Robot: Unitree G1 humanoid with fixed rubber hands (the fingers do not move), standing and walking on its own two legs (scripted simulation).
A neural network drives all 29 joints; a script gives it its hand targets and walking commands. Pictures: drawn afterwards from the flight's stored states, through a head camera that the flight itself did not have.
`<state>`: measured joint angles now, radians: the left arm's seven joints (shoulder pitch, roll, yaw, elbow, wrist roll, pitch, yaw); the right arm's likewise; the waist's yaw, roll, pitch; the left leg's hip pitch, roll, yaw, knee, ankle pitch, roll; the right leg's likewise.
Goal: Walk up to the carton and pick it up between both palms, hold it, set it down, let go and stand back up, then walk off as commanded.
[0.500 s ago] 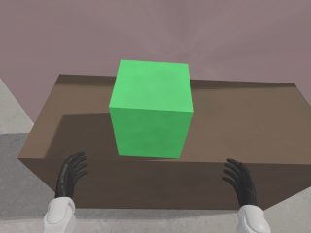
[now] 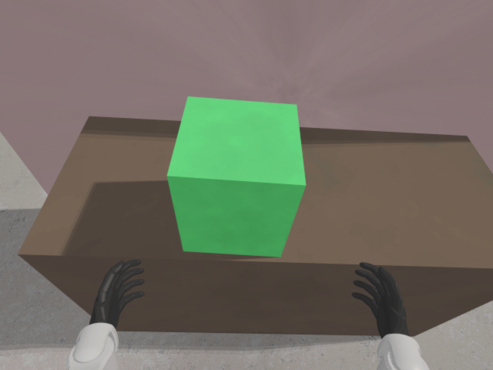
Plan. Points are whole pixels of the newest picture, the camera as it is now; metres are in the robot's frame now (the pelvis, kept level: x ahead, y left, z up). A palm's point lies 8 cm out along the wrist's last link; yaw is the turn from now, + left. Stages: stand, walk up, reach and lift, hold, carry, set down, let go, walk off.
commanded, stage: set down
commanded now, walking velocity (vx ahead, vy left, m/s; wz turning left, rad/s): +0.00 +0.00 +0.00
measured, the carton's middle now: (237, 181) +0.47 +0.03 +0.00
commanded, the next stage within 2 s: let go in 1.02 s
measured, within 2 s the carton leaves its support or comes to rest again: neither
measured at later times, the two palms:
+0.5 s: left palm (108, 327) +0.20 +0.23 -0.06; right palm (388, 335) +0.19 -0.22 -0.04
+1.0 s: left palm (113, 325) +0.21 +0.23 -0.07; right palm (385, 346) +0.18 -0.22 -0.07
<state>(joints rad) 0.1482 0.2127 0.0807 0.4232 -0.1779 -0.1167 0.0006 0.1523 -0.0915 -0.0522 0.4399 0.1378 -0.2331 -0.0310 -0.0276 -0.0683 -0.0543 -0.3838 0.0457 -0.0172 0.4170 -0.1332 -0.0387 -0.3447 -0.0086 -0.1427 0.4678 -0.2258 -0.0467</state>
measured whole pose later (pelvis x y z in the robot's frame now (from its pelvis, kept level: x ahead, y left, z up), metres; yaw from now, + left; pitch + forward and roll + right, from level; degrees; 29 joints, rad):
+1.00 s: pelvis +0.02 +0.00 +0.00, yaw +0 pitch +6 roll +1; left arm 0.18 0.22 0.08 0.42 -0.03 0.07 -0.03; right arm 0.18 -0.09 -0.04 0.63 0.14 -0.22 -0.04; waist -0.03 -0.07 -0.03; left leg -0.36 0.05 -0.02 0.41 -0.16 -0.05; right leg -0.33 -0.01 -0.14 0.47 -0.25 -0.05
